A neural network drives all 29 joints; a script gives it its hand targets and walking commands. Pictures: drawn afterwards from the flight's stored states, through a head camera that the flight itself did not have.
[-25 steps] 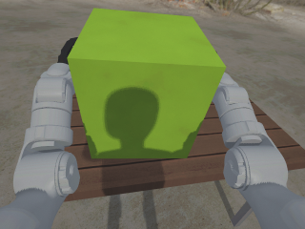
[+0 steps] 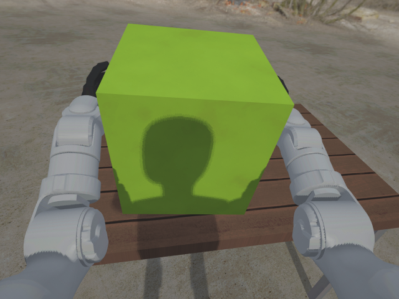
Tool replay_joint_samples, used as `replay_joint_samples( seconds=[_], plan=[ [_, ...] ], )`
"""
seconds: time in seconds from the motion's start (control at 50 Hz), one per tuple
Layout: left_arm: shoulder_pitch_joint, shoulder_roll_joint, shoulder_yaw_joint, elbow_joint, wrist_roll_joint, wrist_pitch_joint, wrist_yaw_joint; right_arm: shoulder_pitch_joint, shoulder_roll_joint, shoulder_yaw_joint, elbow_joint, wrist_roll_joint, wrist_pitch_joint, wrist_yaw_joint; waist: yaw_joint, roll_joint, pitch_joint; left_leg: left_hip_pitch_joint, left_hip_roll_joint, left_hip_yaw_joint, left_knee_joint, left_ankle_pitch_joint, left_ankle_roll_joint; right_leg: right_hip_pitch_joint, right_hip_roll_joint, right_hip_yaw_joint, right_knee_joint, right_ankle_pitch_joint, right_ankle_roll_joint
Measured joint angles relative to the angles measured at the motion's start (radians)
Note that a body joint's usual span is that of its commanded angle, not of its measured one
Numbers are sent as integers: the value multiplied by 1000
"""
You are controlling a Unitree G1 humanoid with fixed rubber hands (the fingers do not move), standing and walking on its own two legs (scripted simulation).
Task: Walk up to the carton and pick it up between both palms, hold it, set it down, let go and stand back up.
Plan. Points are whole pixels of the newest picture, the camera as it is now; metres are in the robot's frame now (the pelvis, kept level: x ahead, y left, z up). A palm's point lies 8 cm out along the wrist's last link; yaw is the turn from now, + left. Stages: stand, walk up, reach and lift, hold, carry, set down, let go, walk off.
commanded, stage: set down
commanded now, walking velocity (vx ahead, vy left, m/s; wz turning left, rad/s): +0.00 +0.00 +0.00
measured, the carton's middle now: (188, 123) +0.43 +0.00 +0.21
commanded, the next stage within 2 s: none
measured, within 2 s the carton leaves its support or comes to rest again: neither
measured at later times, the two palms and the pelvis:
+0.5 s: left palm (104, 112) +0.44 +0.17 +0.22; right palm (273, 126) +0.42 -0.19 +0.21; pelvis +0.01 +0.00 +0.00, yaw +0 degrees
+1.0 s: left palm (107, 127) +0.45 +0.17 +0.19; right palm (268, 138) +0.42 -0.19 +0.17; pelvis +0.02 +0.00 +0.00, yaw +0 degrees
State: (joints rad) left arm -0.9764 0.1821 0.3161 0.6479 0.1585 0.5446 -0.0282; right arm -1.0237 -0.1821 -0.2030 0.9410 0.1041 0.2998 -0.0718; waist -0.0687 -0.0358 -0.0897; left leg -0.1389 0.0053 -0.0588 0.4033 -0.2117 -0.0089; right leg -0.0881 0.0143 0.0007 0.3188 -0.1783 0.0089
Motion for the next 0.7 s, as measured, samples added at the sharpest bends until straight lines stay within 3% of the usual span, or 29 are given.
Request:
replay_joint_samples(
  seconds=[0.18, 0.34, 0.48, 0.7],
  plan=[
    [0, -1, 0, 76, 0, -42, -7, 28, 21, -50, 8, -62, -6, 15, -23, 0, 44, 0, 0, 0, 0, 3, 0, 0, 0, 0, 0, 3, 0],
    [0, -7, 0, 87, 0, -94, -2, 56, 27, -51, 8, -67, -74, 15, -4, 0, 32, 0, 0, 0, 0, -9, 0, 0, 0, 0, 0, -9, 0],
    [0, -7, 0, 106, 0, -115, -2, 57, 29, -59, 8, -91, -77, 16, 5, 0, 36, 0, 0, 0, 0, -15, 0, 0, 0, 0, 0, -14, 1],
    [26, -15, 0, 124, 0, -134, -6, 111, 49, -72, 8, -98, -107, 16, -24, 0, 51, 0, 0, 0, 0, -20, 0, 0, 0, 0, 0, -20, 1]
  ],
)
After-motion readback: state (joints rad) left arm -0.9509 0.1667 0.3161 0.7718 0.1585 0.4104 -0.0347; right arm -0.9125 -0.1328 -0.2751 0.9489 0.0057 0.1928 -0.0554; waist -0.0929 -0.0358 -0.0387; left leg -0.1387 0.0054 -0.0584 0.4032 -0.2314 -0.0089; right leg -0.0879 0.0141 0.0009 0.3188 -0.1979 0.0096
